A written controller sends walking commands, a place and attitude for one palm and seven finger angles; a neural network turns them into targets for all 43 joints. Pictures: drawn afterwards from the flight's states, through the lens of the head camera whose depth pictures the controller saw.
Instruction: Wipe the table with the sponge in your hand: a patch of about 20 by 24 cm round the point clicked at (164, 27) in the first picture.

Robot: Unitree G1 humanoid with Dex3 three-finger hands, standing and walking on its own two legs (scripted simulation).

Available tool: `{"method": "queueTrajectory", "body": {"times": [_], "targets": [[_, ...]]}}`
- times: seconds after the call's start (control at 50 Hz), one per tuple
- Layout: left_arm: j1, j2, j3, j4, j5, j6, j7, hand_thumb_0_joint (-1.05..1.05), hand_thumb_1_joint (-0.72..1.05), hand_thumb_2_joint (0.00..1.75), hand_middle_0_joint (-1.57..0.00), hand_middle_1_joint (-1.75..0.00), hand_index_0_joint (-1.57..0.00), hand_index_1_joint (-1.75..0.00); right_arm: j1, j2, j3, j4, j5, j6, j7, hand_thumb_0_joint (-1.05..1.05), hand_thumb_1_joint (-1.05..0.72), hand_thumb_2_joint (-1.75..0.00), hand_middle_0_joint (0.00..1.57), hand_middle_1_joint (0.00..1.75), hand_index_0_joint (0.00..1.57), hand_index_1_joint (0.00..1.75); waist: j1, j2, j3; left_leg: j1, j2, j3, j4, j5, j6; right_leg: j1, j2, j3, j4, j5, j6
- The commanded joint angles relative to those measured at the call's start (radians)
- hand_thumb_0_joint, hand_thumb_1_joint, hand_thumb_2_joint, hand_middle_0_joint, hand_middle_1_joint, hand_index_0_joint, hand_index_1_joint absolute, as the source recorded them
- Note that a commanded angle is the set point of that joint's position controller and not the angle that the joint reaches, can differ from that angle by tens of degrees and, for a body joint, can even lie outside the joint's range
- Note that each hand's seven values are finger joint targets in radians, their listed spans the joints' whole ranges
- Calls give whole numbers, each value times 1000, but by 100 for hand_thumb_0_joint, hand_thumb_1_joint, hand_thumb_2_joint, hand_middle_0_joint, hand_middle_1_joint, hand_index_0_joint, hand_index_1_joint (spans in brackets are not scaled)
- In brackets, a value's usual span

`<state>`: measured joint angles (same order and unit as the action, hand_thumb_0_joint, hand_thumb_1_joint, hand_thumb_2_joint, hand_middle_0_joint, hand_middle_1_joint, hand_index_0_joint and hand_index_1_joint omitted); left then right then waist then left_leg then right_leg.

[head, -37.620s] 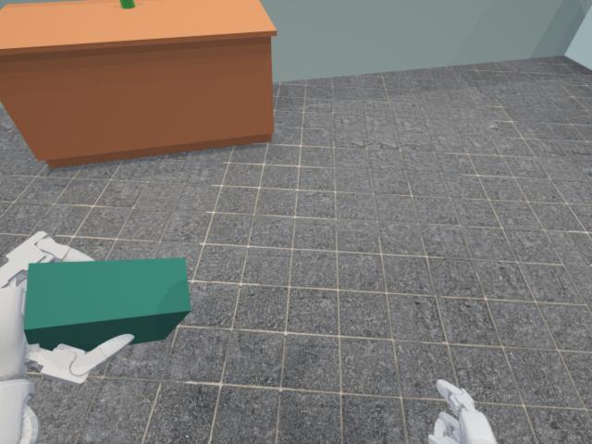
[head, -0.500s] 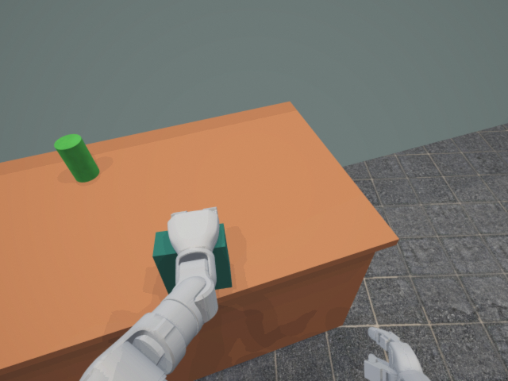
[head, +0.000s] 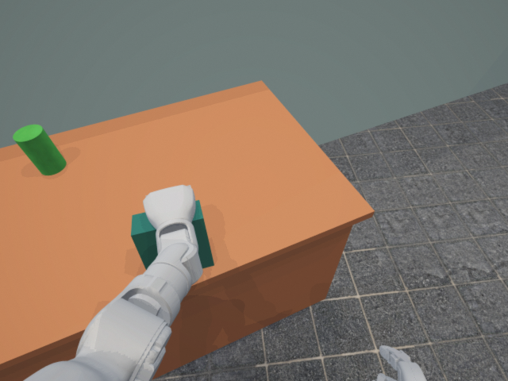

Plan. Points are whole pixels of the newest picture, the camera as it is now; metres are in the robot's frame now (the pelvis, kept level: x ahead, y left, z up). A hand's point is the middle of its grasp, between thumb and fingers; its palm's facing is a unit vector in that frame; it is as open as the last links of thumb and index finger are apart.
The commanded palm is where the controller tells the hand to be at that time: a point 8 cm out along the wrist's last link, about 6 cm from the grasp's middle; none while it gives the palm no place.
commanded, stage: wipe forward along the third lane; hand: left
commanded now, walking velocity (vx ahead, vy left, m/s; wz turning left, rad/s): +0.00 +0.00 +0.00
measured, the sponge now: (177, 249) +0.37 +0.17 -0.06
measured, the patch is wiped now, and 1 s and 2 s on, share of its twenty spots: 0.65 0.90 0.95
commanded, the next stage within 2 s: wipe back along the third lane in 1.06 s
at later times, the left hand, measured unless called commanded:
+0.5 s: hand (173, 203) +0.44 +0.18 +0.01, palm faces -0.10 +0.01 -1.00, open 10.1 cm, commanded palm +0.44 +0.20 +0.03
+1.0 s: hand (168, 181) +0.50 +0.21 +0.00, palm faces -0.11 +0.01 -0.99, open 10.1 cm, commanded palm +0.49 +0.21 +0.03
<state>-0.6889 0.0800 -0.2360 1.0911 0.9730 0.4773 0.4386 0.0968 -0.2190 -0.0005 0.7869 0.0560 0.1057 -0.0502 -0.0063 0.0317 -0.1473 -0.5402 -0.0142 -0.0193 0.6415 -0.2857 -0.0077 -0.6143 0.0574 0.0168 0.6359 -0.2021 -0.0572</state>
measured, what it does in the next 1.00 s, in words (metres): stands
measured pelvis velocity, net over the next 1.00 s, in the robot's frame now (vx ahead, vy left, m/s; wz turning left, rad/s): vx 0.00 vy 0.01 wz -0.02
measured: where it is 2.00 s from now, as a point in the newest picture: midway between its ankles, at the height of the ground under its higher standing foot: outside the picture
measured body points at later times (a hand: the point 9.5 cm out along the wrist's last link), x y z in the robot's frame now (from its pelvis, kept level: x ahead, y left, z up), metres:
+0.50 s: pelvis -0.02 +0.00 -0.02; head +0.04 -0.02 +0.43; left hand +0.44 +0.18 +0.06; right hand +0.06 -0.27 -0.15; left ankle +0.02 +0.13 -0.72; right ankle +0.06 -0.08 -0.72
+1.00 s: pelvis +0.00 +0.01 -0.02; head +0.10 +0.01 +0.41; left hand +0.50 +0.20 +0.06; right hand +0.06 -0.25 -0.16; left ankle +0.02 +0.13 -0.72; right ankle +0.06 -0.08 -0.72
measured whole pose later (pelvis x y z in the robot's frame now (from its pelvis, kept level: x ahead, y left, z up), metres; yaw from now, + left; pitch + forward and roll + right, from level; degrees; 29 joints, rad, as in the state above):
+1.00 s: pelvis +0.00 +0.01 -0.02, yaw -1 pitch +21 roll +0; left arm -1.07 0.32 -0.10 1.36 1.00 0.45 0.40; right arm 0.23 -0.25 0.02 0.76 0.04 -0.02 -0.02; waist -0.14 0.04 -0.18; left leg -0.85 0.00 -0.02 0.83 -0.36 0.00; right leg -0.90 0.07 0.01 0.76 -0.23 -0.04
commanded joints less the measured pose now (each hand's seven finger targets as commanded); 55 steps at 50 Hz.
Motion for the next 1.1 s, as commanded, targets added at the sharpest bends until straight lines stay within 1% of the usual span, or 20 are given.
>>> {"method": "queueTrajectory", "body": {"times": [0.0,0.06,0.1,0.12,0.2,0.24,0.3,0.38,0.4,0.54,0.56,0.64,0.66,0.72,0.78,0.8,0.82,0.88,0.92,1.08], "targets": [[-379,234,47,-25,38,-7,74,0,10,130,-120,-160,-120,-160,-77,-123,-33,-122,-9,-58,-14,0,-90,-90,20,30,20,30,-51,-174,-170,-87,-18,40,-59,-140,34,145,-51,68,-151,-233,30],[-423,261,62,-1,44,-7,81,0,10,130,-120,-160,-120,-160,-63,-127,-36,-118,-8,-72,-16,0,-90,-90,20,30,20,30,-63,-166,-194,-114,-18,37,-42,-157,34,119,-49,67,-138,-263,31],[-439,238,39,18,35,-3,82,0,10,130,-120,-160,-120,-160,-45,-125,-34,-121,-7,-82,-17,0,-90,-90,20,30,20,30,-72,-158,-205,-127,-19,43,-34,-170,35,106,-48,63,-136,-288,34],[-445,274,62,28,29,-3,84,0,10,130,-120,-160,-120,-160,-40,-129,-34,-117,-7,-86,-18,0,-90,-90,20,30,20,30,-69,-164,-217,-135,-17,45,-28,-173,34,114,-50,74,-139,-300,36],[-486,317,80,49,3,7,81,0,10,130,-120,-160,-120,-160,-23,-135,-31,-122,-1,-99,-23,0,-90,-90,20,30,20,30,-76,-160,-251,-171,-20,48,-16,-182,35,128,-51,86,-140,-328,44],[-512,318,66,54,4,8,75,0,10,130,-120,-160,-120,-160,-10,-137,-29,-123,0,-106,-24,0,-90,-90,20,30,20,30,-85,-143,-260,-179,-19,49,-14,-188,35,126,-50,89,-140,-334,44],[-540,373,86,76,20,5,66,0,10,130,-120,-160,-120,-160,18,-146,-27,-118,-1,-116,-27,0,-90,-90,20,30,20,30,-97,-140,-263,-205,-17,45,-3,-192,38,117,-46,86,-123,-328,44],[-573,401,92,92,25,-7,55,0,10,130,-120,-160,-120,-160,48,-152,-26,-117,-2,-130,-27,0,-90,-90,20,30,20,30,-112,-134,-280,-229,-15,43,9,-189,42,116,-43,84,-108,-307,45],[-576,393,86,98,25,-10,53,0,10,130,-120,-160,-120,-160,53,-152,-26,-115,-2,-134,-27,0,-90,-90,20,30,20,30,-116,-111,-273,-230,-14,46,14,-191,41,103,-44,87,-108,-307,44],[-610,443,105,135,29,-21,47,0,10,130,-120,-160,-120,-160,92,-165,-22,-114,-4,-154,-19,0,-90,-90,20,30,20,30,-129,-126,-285,-265,-11,41,32,-204,44,84,-39,77,-93,-314,47],[-635,444,111,127,28,-25,48,0,10,130,-120,-160,-120,-160,94,-163,-24,-114,-5,-158,-17,0,-90,-90,20,30,20,30,-133,-104,-299,-262,-9,41,35,-197,46,87,-39,77,-85,-293,46],[-626,443,109,159,33,-21,43,0,10,130,-120,-160,-120,-160,121,-170,-23,-110,-9,-164,-6,0,-90,-90,20,30,20,30,-137,-110,-302,-272,-6,39,45,-188,48,78,-37,65,-72,-257,47],[-647,466,126,158,34,-24,43,0,10,130,-120,-160,-120,-160,123,-172,-25,-107,-8,-164,-4,0,-90,-90,20,30,20,30,-139,-107,-317,-278,-5,38,51,-186,48,83,-36,67,-66,-253,46],[-664,453,108,170,39,-19,36,0,10,130,-120,-160,-120,-160,136,-174,-22,-109,-9,-166,0,0,-90,-90,20,30,20,30,-146,-100,-300,-287,-4,37,57,-194,50,58,-34,59,-63,-254,47],[-689,474,125,175,43,-24,31,0,10,130,-120,-160,-120,-160,158,-180,-24,-102,-12,-168,4,0,-90,-90,20,30,20,30,-156,-99,-322,-280,1,31,66,-156,54,63,-29,44,-33,-168,45],[-686,473,125,179,46,-23,28,0,10,130,-120,-160,-120,-160,163,-180,-23,-103,-12,-166,6,0,-90,-90,20,30,20,30,-154,-78,-333,-280,1,31,70,-142,53,64,-28,41,-25,-142,42],[-683,473,130,184,48,-23,27,0,10,130,-120,-160,-120,-160,172,-181,-25,-101,-14,-165,9,0,-90,-90,20,30,20,30,-157,-102,-341,-281,3,31,78,-120,55,75,-27,36,-16,-99,43],[-667,458,124,201,57,-21,21,0,10,130,-120,-160,-120,-160,189,-182,-27,-101,-15,-158,19,0,-90,-90,20,30,20,30,-159,-94,-352,-278,3,28,89,-69,54,78,-24,26,8,-11,41],[-667,443,117,191,59,-21,13,0,10,130,-120,-160,-120,-160,197,-183,-28,-102,-17,-151,26,0,-90,-90,20,30,20,30,-161,-77,-361,-260,5,29,92,-48,54,71,-22,21,10,22,39],[-698,483,150,194,74,-28,6,0,10,130,-120,-160,-120,-160,227,-189,-34,-100,-21,-127,35,0,-90,-90,20,30,20,30,-174,-62,-371,-259,9,26,115,12,56,60,-18,10,35,109,34]]}}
